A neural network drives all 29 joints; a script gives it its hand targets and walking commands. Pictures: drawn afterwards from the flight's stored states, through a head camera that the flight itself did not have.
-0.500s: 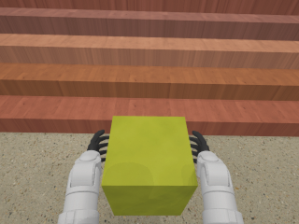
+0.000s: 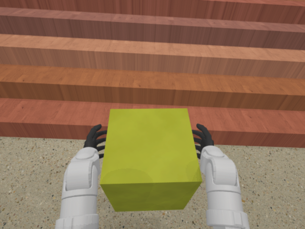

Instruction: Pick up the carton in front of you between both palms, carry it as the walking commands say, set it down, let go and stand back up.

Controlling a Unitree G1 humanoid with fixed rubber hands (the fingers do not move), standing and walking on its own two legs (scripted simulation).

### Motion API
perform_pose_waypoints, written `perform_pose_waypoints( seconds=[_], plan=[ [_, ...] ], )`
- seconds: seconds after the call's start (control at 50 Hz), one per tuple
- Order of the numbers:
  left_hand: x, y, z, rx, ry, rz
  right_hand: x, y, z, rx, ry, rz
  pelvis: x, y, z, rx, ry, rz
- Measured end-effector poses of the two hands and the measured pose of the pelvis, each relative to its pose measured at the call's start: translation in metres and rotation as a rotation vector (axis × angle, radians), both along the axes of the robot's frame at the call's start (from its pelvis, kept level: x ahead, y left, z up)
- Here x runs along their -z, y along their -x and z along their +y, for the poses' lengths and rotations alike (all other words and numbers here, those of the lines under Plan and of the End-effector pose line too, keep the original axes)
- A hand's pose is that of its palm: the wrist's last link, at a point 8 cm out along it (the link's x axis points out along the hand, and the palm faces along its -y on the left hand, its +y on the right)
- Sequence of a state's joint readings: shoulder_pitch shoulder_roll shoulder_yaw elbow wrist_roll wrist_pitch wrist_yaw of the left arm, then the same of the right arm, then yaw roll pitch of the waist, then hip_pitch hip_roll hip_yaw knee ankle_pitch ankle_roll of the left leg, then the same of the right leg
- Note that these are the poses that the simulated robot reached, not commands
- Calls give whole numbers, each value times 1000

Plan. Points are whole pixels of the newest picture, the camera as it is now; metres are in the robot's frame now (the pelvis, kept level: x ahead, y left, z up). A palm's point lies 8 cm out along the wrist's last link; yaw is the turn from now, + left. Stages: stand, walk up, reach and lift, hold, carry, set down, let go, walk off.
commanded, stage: carry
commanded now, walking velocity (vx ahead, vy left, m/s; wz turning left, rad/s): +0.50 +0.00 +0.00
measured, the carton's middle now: (149, 162) +0.31 +0.00 +0.01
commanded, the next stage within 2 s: none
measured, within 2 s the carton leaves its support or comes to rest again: neither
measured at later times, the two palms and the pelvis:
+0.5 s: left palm (101, 106) +0.46 +0.15 +0.10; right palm (193, 103) +0.48 -0.15 +0.10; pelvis +0.23 -0.01 +0.01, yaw +2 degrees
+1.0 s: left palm (109, 42) +0.84 +0.18 +0.15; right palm (175, 45) +0.84 -0.12 +0.16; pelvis +0.54 +0.03 +0.01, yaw +0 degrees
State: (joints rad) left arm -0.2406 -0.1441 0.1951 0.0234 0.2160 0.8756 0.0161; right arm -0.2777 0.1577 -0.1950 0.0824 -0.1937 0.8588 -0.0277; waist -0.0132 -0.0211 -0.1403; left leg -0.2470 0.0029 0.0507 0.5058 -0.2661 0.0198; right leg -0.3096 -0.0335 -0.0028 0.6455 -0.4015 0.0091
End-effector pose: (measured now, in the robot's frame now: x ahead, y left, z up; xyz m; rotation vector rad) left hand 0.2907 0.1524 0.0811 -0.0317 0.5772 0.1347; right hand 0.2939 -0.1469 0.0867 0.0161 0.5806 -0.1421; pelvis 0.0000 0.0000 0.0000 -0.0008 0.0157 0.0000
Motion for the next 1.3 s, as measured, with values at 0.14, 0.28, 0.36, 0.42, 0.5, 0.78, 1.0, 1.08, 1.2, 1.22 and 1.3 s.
perform_pose_waypoints(
  seconds=[0.14,0.28,0.36,0.42,0.5,0.78,1.0,1.08,1.2,1.22,1.3],
  plan=[
    [-28,-37,-1,-17,31,-5,-24,-34,-1,13,-15,-5,-13,-48,0,15,31,64],
    [-22,-86,-26,0,19,3,-13,-76,-27,57,-44,2,5,-117,-18,-17,30,70],
    [-12,-103,-22,-42,31,89,-8,-103,-23,37,-45,87,-2,-155,-22,-37,15,77],
    [-14,-123,-14,-81,46,107,-11,-135,-15,4,-50,107,-8,-186,-21,-34,3,79],
    [-19,-166,-1,-109,50,88,-14,-184,-1,-19,-53,89,-9,-233,-12,-32,-4,76],
    [-23,-372,31,-6,81,21,-20,-355,31,84,-42,16,3,-408,42,23,-3,59],
    [-74,-552,25,-19,46,-82,-71,-542,22,63,-40,-84,-6,-543,34,-7,0,64],
    [-67,-626,18,-50,29,-62,-58,-625,15,38,-64,-61,10,-604,21,-23,-17,53],
    [-36,-718,16,-130,35,42,-21,-737,15,-7,-107,47,18,-674,2,-30,-9,62],
    [-31,-730,17,-142,44,60,-17,-752,17,-8,-118,67,15,-684,0,-30,-9,68],
    [-26,-785,20,-171,75,61,-14,-812,21,-2,-141,71,4,-724,-5,-27,-14,91]
  ],
)
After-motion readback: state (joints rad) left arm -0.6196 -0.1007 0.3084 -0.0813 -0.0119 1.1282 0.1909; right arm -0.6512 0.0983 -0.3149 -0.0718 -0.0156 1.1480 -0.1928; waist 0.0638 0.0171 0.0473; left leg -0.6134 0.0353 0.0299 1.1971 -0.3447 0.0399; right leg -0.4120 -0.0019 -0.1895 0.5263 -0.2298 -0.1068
